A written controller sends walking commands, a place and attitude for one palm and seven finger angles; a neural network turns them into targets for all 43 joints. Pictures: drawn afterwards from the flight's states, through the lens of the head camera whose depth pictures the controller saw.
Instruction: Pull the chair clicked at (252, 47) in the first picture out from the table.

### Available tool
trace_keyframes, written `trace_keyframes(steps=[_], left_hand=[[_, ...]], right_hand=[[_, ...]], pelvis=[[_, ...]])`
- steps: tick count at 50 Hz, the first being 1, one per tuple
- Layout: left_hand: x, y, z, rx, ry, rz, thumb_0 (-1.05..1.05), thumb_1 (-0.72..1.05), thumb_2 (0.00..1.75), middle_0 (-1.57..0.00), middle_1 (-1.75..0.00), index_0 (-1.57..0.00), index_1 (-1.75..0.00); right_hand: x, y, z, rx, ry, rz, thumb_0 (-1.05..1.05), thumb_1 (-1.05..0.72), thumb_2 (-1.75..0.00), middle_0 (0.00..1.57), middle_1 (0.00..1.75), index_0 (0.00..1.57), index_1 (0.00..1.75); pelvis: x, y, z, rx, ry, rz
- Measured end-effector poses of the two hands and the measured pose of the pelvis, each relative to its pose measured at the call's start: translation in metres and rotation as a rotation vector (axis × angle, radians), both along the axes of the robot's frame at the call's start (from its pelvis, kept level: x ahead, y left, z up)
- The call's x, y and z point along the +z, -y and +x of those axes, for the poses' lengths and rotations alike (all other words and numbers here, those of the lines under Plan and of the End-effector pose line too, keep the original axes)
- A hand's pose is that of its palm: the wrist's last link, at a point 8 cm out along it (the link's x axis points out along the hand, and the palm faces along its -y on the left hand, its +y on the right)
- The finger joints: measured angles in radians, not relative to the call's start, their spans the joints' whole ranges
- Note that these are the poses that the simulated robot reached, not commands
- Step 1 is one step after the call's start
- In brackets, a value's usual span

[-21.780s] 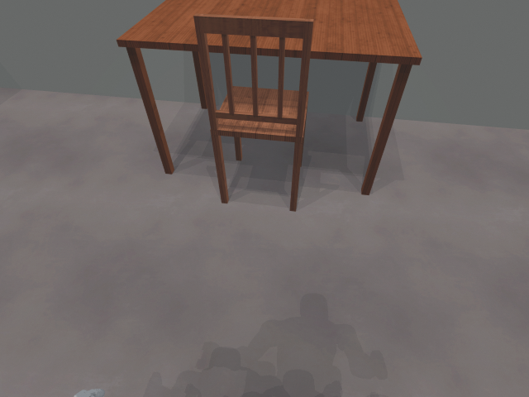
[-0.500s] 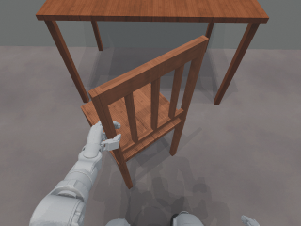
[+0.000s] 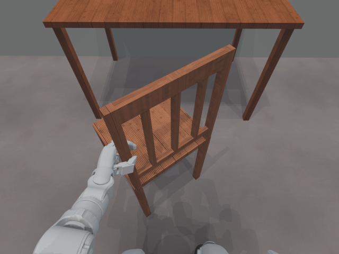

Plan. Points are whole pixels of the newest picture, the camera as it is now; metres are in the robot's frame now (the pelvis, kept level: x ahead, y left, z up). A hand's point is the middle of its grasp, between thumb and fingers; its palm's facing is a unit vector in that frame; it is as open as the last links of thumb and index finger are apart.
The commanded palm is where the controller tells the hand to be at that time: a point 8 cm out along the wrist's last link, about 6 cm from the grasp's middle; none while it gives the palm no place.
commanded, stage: step backward, pulling the chair out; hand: left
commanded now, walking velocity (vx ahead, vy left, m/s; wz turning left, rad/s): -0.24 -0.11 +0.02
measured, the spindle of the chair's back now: (175, 124) +0.49 +0.01 -0.06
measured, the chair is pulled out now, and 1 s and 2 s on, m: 0.44 0.44 0.45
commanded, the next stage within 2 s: stop walking, hand still on the chair in 1.02 s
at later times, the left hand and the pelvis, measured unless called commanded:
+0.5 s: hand (129, 163) +0.34 +0.13 -0.05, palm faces +0.01 -0.98 -0.20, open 6.0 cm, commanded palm +0.36 +0.18 -0.04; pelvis +0.00 -0.01 +0.00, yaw +0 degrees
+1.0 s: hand (129, 163) +0.34 +0.13 -0.05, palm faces +0.01 -0.98 -0.21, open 6.0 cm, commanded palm +0.36 +0.18 -0.04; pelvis +0.00 -0.01 +0.00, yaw +0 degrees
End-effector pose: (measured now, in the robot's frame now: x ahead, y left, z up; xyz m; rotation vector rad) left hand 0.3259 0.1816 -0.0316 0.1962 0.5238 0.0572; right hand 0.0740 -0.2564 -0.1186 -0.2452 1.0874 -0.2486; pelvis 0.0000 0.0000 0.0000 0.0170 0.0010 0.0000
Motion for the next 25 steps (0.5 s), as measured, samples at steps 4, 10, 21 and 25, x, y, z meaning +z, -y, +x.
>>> trace_keyframes(steps=[4, 10, 21, 25], left_hand=[[0.0, 0.0, 0.0, 0.005, 0.002, 0.004, 0.02, 0.57, 0.75, -0.15, -1.17, -0.48, -1.42], [0.0, 0.002, -0.001, 0.034, 0.001, 0.01, 0.02, 0.54, 0.78, -0.17, -1.16, -0.49, -1.42], [0.001, 0.0, 0.0, 0.009, -0.006, -0.002, 0.02, 0.57, 0.74, -0.14, -1.17, -0.47, -1.43], [0.0, 0.0, 0.0, 0.003, 0.0, 0.004, 0.02, 0.57, 0.74, -0.15, -1.18, -0.47, -1.43]], right_hand=[[0.001, 0.001, 0.008, 0.007, 0.021, 0.011, 0.01, -0.9, -0.9, 0.2, 0.3, 0.2, 0.3], [-0.001, 0.007, 0.018, 0.012, 0.048, 0.033, 0.01, -0.9, -0.9, 0.2, 0.3, 0.2, 0.3], [0.007, 0.009, 0.008, 0.008, 0.014, -0.024, 0.01, -0.9, -0.9, 0.2, 0.3, 0.2, 0.3], [0.003, 0.0, 0.008, 0.014, 0.017, 0.009, 0.01, -0.9, -0.9, 0.2, 0.3, 0.2, 0.3]], pelvis=[[0.0, 0.006, 0.0, -0.001, 0.009, -0.007], [-0.002, 0.016, 0.0, 0.006, 0.0, -0.005], [0.001, 0.002, -0.002, 0.011, 0.003, -0.001], [0.0, 0.006, -0.001, 0.007, 0.009, -0.006]])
